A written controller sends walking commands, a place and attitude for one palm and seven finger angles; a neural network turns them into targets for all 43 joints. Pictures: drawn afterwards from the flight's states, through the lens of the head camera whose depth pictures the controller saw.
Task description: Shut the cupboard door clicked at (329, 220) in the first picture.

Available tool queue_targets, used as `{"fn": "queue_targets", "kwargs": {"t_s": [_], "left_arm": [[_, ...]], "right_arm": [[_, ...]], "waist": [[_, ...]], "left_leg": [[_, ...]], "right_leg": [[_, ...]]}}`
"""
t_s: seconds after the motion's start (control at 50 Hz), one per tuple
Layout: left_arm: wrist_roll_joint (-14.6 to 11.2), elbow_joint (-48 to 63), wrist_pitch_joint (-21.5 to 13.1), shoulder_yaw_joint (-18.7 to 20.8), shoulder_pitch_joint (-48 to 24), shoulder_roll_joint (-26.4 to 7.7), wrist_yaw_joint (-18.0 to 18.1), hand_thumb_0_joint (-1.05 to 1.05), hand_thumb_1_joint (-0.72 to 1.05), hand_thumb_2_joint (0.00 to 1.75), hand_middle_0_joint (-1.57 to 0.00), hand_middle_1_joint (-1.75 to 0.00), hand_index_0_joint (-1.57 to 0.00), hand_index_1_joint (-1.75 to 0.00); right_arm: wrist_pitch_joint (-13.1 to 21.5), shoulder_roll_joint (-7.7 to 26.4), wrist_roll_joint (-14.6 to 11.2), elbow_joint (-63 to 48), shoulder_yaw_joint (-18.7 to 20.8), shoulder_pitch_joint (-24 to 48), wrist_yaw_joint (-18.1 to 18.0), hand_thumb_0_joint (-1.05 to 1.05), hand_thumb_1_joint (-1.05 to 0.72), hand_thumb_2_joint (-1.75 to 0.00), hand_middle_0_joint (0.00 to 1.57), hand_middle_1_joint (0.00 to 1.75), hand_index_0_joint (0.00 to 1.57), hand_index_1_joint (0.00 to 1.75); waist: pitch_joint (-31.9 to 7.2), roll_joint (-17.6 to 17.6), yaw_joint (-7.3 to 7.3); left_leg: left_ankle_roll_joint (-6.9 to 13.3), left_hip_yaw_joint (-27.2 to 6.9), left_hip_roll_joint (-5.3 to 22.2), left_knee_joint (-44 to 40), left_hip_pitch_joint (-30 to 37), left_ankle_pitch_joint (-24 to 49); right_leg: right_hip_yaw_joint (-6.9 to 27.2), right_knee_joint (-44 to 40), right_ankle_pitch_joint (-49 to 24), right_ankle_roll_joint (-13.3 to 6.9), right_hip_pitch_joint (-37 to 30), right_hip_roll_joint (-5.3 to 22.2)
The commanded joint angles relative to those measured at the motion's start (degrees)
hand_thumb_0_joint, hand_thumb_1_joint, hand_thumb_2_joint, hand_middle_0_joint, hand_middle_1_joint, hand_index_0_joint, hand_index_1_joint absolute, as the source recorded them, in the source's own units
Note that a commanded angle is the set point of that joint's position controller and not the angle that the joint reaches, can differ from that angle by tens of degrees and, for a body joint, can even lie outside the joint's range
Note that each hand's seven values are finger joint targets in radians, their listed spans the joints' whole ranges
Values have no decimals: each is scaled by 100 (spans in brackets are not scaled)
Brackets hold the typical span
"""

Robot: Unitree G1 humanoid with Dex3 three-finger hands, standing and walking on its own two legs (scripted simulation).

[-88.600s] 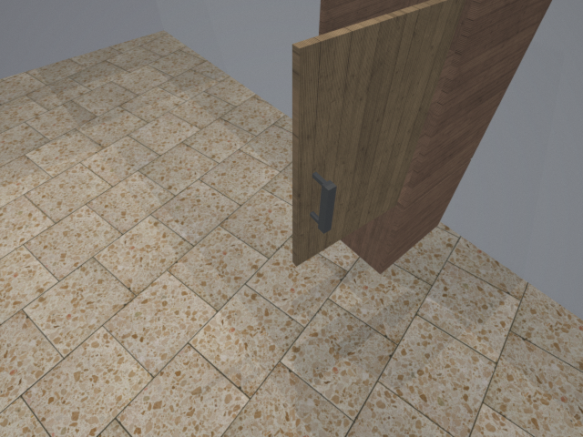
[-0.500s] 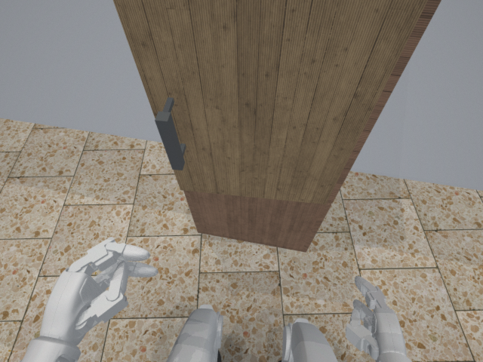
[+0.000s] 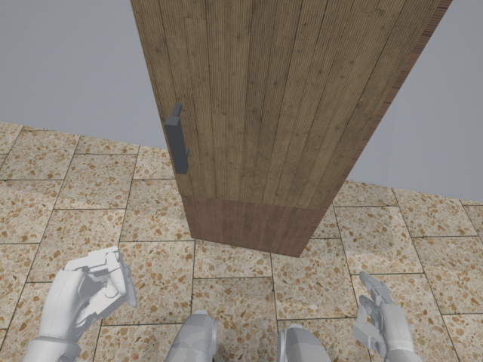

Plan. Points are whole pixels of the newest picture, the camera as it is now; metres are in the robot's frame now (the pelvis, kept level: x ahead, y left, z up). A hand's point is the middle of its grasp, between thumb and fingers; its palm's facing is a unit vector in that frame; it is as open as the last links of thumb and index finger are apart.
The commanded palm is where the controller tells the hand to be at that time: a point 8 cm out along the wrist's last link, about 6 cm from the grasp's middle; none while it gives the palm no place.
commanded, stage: raise the hand and make a fist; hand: left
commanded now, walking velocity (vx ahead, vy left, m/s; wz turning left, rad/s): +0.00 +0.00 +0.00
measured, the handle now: (180, 140) +0.50 +0.17 +0.03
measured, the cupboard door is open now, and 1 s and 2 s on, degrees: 4 4 4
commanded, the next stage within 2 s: bring the fist close to the handle in 0.66 s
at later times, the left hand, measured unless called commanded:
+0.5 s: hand (129, 276) +0.23 +0.18 +0.05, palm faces -0.05 -1.00 -0.03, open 3.1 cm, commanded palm +0.21 +0.24 +0.05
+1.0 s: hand (146, 260) +0.26 +0.17 +0.04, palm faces -0.07 -1.00 -0.02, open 3.1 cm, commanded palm +0.25 +0.22 +0.05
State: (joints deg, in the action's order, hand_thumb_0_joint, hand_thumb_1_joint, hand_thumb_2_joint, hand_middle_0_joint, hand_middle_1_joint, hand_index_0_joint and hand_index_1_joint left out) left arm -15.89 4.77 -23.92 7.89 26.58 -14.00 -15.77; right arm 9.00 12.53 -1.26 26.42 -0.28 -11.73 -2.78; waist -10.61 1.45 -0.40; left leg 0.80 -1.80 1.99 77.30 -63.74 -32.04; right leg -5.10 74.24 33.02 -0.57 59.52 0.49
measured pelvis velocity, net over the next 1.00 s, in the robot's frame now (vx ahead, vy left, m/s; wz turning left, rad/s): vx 0.01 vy -0.01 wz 0.00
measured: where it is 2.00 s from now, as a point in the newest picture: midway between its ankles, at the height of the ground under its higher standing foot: outside the picture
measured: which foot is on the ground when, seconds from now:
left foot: down 0.00-1.00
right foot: down 0.00-1.00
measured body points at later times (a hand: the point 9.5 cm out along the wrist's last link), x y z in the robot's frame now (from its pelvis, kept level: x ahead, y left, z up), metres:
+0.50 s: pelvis +0.01 +0.00 +0.00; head +0.09 +0.01 +0.44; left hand +0.23 +0.24 +0.05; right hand +0.19 -0.24 -0.07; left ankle +0.05 +0.11 -0.61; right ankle +0.03 -0.12 -0.61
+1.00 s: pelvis +0.01 -0.01 -0.01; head +0.09 +0.00 +0.44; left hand +0.26 +0.22 +0.05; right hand +0.20 -0.24 -0.08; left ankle +0.05 +0.11 -0.61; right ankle +0.03 -0.12 -0.61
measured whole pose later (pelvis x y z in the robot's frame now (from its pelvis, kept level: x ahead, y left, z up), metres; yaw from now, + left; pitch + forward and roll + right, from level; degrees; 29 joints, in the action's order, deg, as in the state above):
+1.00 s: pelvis +0.01 -0.01 -0.01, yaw +0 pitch +20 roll -3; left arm -15.2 -2.1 -22.9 6.9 14.7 -13.7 -15.8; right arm 7.6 14.1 -0.9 27.5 -1.1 -12.4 -2.4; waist -10.9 2.1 0.0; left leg 0.2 -2.1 2.1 78.5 -65.5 -32.9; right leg -5.2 76.0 34.3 -1.2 61.6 0.3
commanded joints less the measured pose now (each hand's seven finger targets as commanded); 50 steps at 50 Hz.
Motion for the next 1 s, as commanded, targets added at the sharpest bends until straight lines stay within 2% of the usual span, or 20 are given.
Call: {"fn": "queue_targets", "kwargs": {"t_s": [0.0, 0.08, 0.1, 0.14, 0.24, 0.32, 0.38, 0.4, 0.44, 0.48, 0.52, 0.62, 0.68, 0.72, 0.74, 0.78, 0.82, 0.88, 0.92, 0.98], "left_arm": [[-128, 1057, -378, 381, -226, -582, -19, 0, 90, 90, -130, -150, -130, -150], [-132, 1139, -397, 451, -404, -709, -47, 0, 90, 90, -130, -150, -130, -150], [-156, 1074, -383, 445, -427, -677, -56, 0, 90, 90, -130, -150, -130, -150], [-152, 1046, -354, 435, -417, -645, -62, 0, 90, 90, -130, -150, -130, -150], [-212, 840, -278, 499, -562, -663, -103, 0, 90, 90, -130, -150, -130, -150], [-250, 834, -273, 505, -482, -660, -139, 0, 90, 90, -130, -150, -130, -150], [-226, 913, -309, 594, -488, -771, -102, 0, 90, 90, -130, -150, -130, -150], [-227, 976, -339, 529, -460, -686, -93, 0, 90, 90, -130, -150, -130, -150], [-219, 906, -356, 499, -477, -656, -69, 0, 90, 90, -130, -150, -130, -150], [-220, 901, -370, 610, -477, -760, -48, 0, 90, 90, -130, -150, -130, -150], [-231, 791, -371, 514, -460, -623, -68, 0, 90, 90, -130, -150, -130, -150], [-219, 858, -363, 478, -512, -654, -112, 0, 90, 90, -130, -150, -130, -150], [-215, 913, -373, 566, -511, -757, -87, 0, 90, 90, -130, -150, -130, -150], [-222, 884, -382, 502, -485, -660, -99, 0, 90, 90, -130, -150, -130, -150], [-222, 928, -393, 504, -524, -679, -98, 0, 90, 90, -130, -150, -130, -150], [-183, 925, -394, 332, -918, -595, -67, 0, 90, 90, -130, -150, -130, -150], [-137, 650, -376, 248, -1219, -549, -56, 0, 90, 90, -130, -150, -130, -150], [-93, 629, -374, 333, -1586, -693, -17, 0, 90, 90, -130, -150, -130, -150], [-57, 591, -329, 234, -1713, -600, 15, 0, 90, 90, -130, -150, -130, -150], [11, 446, -204, 333, -2017, -737, 127, 0, 90, 90, -130, -150, -130, -150]], "right_arm": [[275, 848, 19, -818, 357, 137, -56, 0, -90, -90, 20, 30, 20, 30], [278, 865, 28, -814, 334, 101, -45, 0, -90, -90, 20, 30, 20, 30], [283, 860, 28, -812, 331, 115, -41, 0, -90, -90, 20, 30, 20, 30], [271, 870, 22, -802, 324, 91, -32, 0, -90, -90, 20, 30, 20, 30], [246, 883, 11, -778, 331, 55, -45, 0, -90, -90, 20, 30, 20, 30], [248, 880, -3, -792, 343, 50, -41, 0, -90, -90, 20, 30, 20, 30], [237, 873, 17, -765, 359, 36, -39, 0, -90, -90, 20, 30, 20, 30], [246, 860, 17, -767, 362, 46, -31, 0, -90, -90, 20, 30, 20, 30], [220, 867, 13, -760, 362, 40, -19, 0, -90, -90, 20, 30, 20, 30], [203, 866, 26, -744, 368, 21, -23, 0, -90, -90, 20, 30, 20, 30], [179, 862, 16, -761, 371, 33, -18, 0, -90, -90, 20, 30, 20, 30], [145, 872, 8, -790, 363, 20, -19, 0, -90, -90, 20, 30, 20, 30], [133, 883, 12, -796, 365, 20, -32, 0, -90, -90, 20, 30, 20, 30], [127, 857, 14, -801, 360, 37, -28, 0, -90, -90, 20, 30, 20, 30], [129, 868, 14, -799, 354, 37, -25, 0, -90, -90, 20, 30, 20, 30], [142, 896, 34, -768, 332, -4, -39, 0, -90, -90, 20, 30, 20, 30], [158, 922, 43, -717, 314, -16, -47, 0, -90, -90, 20, 30, 20, 30], [173, 962, 45, -697, 306, -51, -53, 0, -90, -90, 20, 30, 20, 30], [177, 952, 40, -688, 312, -44, -38, 0, -90, -90, 20, 30, 20, 30], [120, 967, 37, -652, 292, -75, -16, 0, -90, -90, 20, 30, 20, 30]], "waist": [[-1081, 239, 42], [-1204, 367, 29], [-1227, 286, 36], [-1234, 355, 25], [-1268, 126, 56], [-1357, 80, 14], [-1446, 203, -9], [-1461, 222, -3], [-1312, 186, 36], [-1418, 180, -2], [-1332, 17, 45], [-1324, 199, 47], [-1388, 112, 29], [-1373, 136, 46], [-1375, 169, 46], [-1283, 147, 175], [-1126, 41, 239], [-1334, 114, 181], [-1538, 171, 159], [-1541, 207, 124]], "left_leg": [[10, -231, -169, -1340, 1134, 712], [19, -238, -168, -1323, 1209, 813], [13, -231, -170, -1316, 1193, 785], [0, -245, -166, -1351, 1244, 846], [20, -166, -183, -1244, 1113, 924], [27, -133, -188, -1212, 1089, 1101], [35, -101, -199, -1140, 1108, 1293], [23, -101, -184, -1154, 1185, 1350], [21, -90, -189, -1176, 1141, 1236], [32, -91, -195, -1125, 1094, 1340], [27, -78, -194, -1121, 1040, 1259], [29, -70, -195, -1141, 1119, 1255], [50, -89, -194, -1126, 1106, 1236], [36, -60, -197, -1114, 1116, 1241], [33, -73, -197, -1120, 1114, 1212], [58, -114, -184, -1069, 1085, 1111], [50, -119, -180, -1014, 948, 895], [65, -122, -189, -1006, 940, 878], [62, -116, -187, -1043, 1115, 1023], [61, -122, -189, -1121, 1113, 1035]], "right_leg": [[188, -1076, -499, -160, -572, -244], [191, -1035, -602, -178, -588, -264], [196, -1056, -579, -160, -591, -248], [161, -1031, -653, -170, -595, -247], [236, -1107, -683, -140, -713, -237], [297, -1115, -834, -146, -895, -223], [315, -1049, -1065, -153, -935, -227], [295, -1022, -1153, -143, -905, -215], [293, -1071, -1041, -136, -846, -218], [309, -1018, -1143, -153, -941, -230], [325, -1067, -1084, -124, -927, -213], [323, -1066, -1091, -138, -885, -218], [335, -1077, -1036, -148, -917, -243], [341, -1079, -1084, -128, -911, -219], [331, -1071, -1041, -132, -885, -218], [289, -1031, -936, -128, -691, -242], [338, -1093, -700, -115, -545, -218], [370, -1061, -640, -147, -610, -224], [348, -1036, -849, -140, -655, -203], [326, -1061, -852, -155, -723, -216]]}}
